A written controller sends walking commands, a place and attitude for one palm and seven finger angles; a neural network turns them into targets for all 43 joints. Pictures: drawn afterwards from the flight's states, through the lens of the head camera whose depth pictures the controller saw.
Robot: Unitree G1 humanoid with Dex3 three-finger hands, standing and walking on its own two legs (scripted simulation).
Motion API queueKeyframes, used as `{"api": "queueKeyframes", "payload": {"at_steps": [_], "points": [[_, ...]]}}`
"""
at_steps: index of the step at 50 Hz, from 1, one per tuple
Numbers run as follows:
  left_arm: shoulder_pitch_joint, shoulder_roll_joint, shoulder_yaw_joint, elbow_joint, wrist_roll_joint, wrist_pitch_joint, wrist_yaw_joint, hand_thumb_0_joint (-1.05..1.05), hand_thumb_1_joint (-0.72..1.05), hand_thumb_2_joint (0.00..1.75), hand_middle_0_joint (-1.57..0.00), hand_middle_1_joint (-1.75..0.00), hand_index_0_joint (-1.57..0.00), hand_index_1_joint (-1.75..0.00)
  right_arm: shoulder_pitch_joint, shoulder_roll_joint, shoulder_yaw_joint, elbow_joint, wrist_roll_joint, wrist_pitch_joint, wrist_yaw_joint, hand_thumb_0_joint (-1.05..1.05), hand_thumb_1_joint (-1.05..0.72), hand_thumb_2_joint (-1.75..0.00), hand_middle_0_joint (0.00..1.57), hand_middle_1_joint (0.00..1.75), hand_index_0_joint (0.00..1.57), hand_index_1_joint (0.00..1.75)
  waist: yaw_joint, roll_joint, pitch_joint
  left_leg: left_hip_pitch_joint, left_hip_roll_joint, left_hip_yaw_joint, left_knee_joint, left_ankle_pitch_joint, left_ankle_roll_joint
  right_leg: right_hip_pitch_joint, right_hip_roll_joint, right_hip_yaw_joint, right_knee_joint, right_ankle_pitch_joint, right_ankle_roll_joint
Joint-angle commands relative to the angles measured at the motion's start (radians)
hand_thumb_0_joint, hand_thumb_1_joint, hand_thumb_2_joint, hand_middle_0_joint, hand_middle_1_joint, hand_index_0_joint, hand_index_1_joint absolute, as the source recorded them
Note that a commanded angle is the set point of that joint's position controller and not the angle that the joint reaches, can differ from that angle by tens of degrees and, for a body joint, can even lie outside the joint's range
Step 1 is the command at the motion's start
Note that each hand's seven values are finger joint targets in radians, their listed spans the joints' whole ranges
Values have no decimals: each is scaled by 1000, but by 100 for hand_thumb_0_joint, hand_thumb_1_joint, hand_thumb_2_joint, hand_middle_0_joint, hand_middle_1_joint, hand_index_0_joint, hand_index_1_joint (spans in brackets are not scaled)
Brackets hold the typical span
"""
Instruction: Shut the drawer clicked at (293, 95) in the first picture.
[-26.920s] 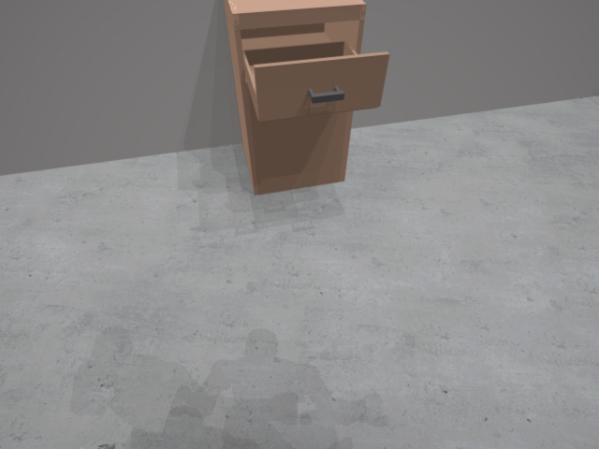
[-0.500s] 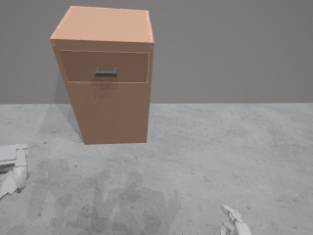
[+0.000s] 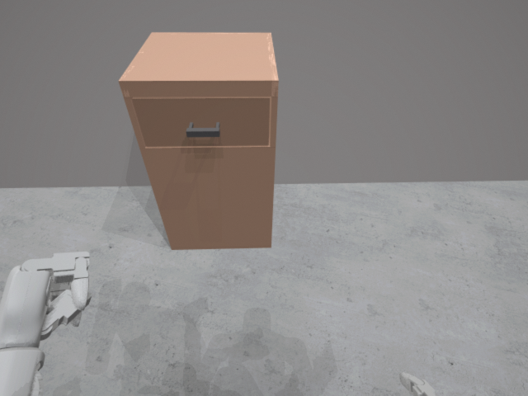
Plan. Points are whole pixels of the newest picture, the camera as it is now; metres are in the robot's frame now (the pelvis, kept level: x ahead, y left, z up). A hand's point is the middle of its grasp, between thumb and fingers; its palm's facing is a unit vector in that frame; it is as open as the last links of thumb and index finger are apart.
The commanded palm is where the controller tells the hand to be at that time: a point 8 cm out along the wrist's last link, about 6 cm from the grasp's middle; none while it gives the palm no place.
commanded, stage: let the arm hang, fingers relaxed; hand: left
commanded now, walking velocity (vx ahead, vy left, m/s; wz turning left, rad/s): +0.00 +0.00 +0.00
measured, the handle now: (203, 128) +0.91 +0.24 -0.08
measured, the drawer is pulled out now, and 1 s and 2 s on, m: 0.00 0.00 0.00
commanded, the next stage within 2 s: look to check the result in 1.04 s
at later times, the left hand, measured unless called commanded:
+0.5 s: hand out of the picture -0.08 +0.21 -0.16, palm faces +0.03 -0.98 -0.22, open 5.1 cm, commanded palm none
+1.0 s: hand out of the picture +0.01 +0.19 -0.16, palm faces +0.01 -0.98 -0.20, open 7.3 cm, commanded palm none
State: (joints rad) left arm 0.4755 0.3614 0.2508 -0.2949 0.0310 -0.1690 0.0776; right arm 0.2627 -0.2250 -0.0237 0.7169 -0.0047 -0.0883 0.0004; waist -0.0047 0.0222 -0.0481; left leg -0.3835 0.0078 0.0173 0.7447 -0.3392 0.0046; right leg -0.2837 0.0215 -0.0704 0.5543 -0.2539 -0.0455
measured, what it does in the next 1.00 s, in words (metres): stands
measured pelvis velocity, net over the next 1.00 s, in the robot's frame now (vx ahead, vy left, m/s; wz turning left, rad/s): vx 0.00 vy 0.01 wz -0.01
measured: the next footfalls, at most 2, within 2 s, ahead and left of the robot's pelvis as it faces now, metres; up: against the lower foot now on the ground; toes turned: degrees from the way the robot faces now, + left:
none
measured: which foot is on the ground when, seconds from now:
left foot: down 0.00-1.00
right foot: down 0.00-1.00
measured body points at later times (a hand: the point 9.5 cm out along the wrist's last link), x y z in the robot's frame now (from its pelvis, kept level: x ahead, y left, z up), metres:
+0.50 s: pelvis -0.01 +0.02 +0.01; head +0.01 +0.02 +0.46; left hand -0.08 +0.26 -0.14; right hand -0.04 -0.21 -0.14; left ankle +0.03 +0.12 -0.73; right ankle +0.03 -0.10 -0.73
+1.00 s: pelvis +0.00 +0.01 +0.01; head +0.00 +0.01 +0.46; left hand +0.01 +0.24 -0.15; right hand -0.03 -0.18 -0.15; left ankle +0.03 +0.12 -0.73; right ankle +0.03 -0.10 -0.73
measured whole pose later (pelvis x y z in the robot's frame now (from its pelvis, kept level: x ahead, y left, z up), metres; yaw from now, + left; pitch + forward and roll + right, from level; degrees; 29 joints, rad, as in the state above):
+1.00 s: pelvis +0.00 +0.01 +0.01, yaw -1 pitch -2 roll +0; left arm 0.27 0.15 0.01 1.12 0.02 -0.01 0.03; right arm 0.32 -0.10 -0.02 1.12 -0.01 0.01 -0.02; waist -0.01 0.01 0.04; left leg -0.21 0.00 0.05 0.43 -0.19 0.03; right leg -0.22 -0.01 -0.04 0.43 -0.19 -0.02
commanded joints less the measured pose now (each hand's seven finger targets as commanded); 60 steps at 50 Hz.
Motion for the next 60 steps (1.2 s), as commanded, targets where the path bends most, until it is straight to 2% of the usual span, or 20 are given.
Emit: {"api": "queueKeyframes", "payload": {"at_steps": [1,2,3,4,6,7,9,10,11,12,13,15,27,33,39,42,48,51,53,60], "points": [[-83,-70,-153,529,5,169,-64,0,90,90,-124,-143,-124,-143,37,-89,-28,-14,-18,47,16,0,-90,-90,20,30,20,30,-29,-210,7,75,50,-83,-141,199,39,-59,-172,106,-16,218,-28],[-87,-71,-164,581,6,170,-66,0,90,90,-120,-138,-120,-138,4,-114,-29,-21,-29,51,10,0,-90,-90,20,30,20,30,-8,-207,13,90,85,-125,-153,274,60,-77,-144,106,-21,196,-7],[-109,-60,-169,637,10,172,-65,0,90,90,-116,-134,-116,-134,-28,-123,-26,-17,-35,61,4,0,-90,-90,20,30,20,30,3,-233,15,71,94,-119,-163,249,60,-44,-137,124,-73,156,5],[-142,-44,-168,697,9,175,-64,0,90,90,-112,-130,-112,-130,-27,-116,-23,-8,-36,64,-1,0,-90,-90,20,30,20,30,-1,-192,33,66,82,-116,-175,308,58,-28,-139,130,-51,220,1],[-198,-42,-179,836,-3,183,-63,0,90,90,-104,-121,-104,-121,-30,-108,-10,55,-34,67,-7,0,-90,-90,20,30,20,30,1,29,53,46,116,-161,-303,327,65,25,-97,96,-30,104,18],[-193,-38,-185,908,-7,182,-61,0,90,90,-100,-117,-100,-117,-49,-105,-3,80,-32,69,-9,0,-90,-90,20,30,20,30,15,88,69,28,125,-164,-348,282,68,54,-87,97,-55,55,20],[-184,-28,-197,1034,-10,177,-61,0,90,90,-92,-108,-92,-108,-48,-99,2,121,-23,78,-15,0,-90,-90,20,30,20,30,20,45,90,16,109,-147,-381,136,53,87,-88,116,-127,14,5],[-173,-40,-202,1089,-12,174,-62,0,90,90,-88,-104,-88,-104,-34,-86,4,147,-21,79,-17,0,-90,-90,20,30,20,30,17,50,75,35,98,-129,-391,73,47,91,-98,127,-160,-2,0],[-153,-62,-197,1122,-14,171,-59,0,90,90,-84,-99,-84,-99,-22,-68,0,167,-25,85,-19,0,-90,-90,20,30,20,30,18,125,65,54,88,-112,-402,7,43,85,-100,129,-186,-30,-4],[-154,-52,-201,1156,-14,170,-60,0,90,90,-80,-95,-80,-95,-7,-59,1,185,-24,89,-18,0,-90,-90,20,30,20,30,13,161,62,52,81,-110,-414,-45,41,89,-101,130,-202,-51,-7],[-149,-49,-203,1187,-14,169,-61,0,90,90,-76,-91,-76,-91,6,-51,-1,199,-23,92,-18,0,-90,-90,20,30,20,30,12,145,65,57,78,-106,-421,-68,41,84,-101,130,-215,-62,-9],[-145,-52,-210,1237,-12,167,-62,0,90,90,-68,-82,-68,-82,45,-51,-6,231,-20,95,-20,0,-90,-90,20,30,20,30,4,42,62,85,85,-106,-419,-61,44,68,-105,129,-244,-86,-8],[-86,-94,-233,1408,-17,164,-49,0,90,90,-20,-30,-20,-30,131,-19,-3,359,-10,91,-32,0,-90,-90,20,30,20,30,2,-16,136,124,96,-102,-449,-1,49,20,-111,107,-237,-52,-6],[-87,-115,-231,1422,-16,164,-43,0,90,90,-20,-30,-20,-30,142,7,-4,381,-12,92,-32,0,-90,-90,20,30,20,30,2,-16,161,119,86,-89,-444,-7,46,-3,-109,111,-238,-83,-4],[-97,-125,-223,1411,-14,158,-39,0,90,90,-20,-30,-20,-30,144,23,-7,386,-11,83,-33,0,-90,-90,20,30,20,30,6,-15,144,117,88,-84,-441,47,45,32,-109,106,-221,-14,-3],[-112,-134,-222,1408,-15,158,-39,0,90,90,-20,-30,-20,-30,141,39,-6,390,-13,83,-33,0,-90,-90,20,30,20,30,5,-15,167,115,82,-76,-437,54,41,20,-113,110,-230,-23,-3],[-130,-121,-218,1399,-15,157,-40,0,90,90,-20,-30,-20,-30,139,32,-11,391,-14,84,-33,0,-90,-90,20,30,20,30,1,-14,151,129,84,-75,-435,45,42,23,-112,119,-237,-38,-5],[-142,-114,-217,1396,-16,153,-40,0,90,90,-20,-30,-20,-30,136,28,-11,393,-12,82,-33,0,-90,-90,20,30,20,30,0,-32,138,147,84,-67,-424,92,40,38,-117,118,-240,-9,-5],[-143,-113,-217,1398,-18,152,-40,0,90,90,-20,-30,-20,-30,130,25,-11,396,-12,81,-34,0,-90,-90,20,30,20,30,-1,-10,136,162,84,-64,-421,105,38,34,-118,124,-244,-3,-8],[-152,-104,-221,1412,-19,151,-39,0,90,90,-20,-30,-20,-30,113,11,-8,404,-10,81,-35,0,-90,-90,20,30,20,30,-3,-12,132,188,93,-60,-423,143,35,45,-119,126,-248,30,-6]]}}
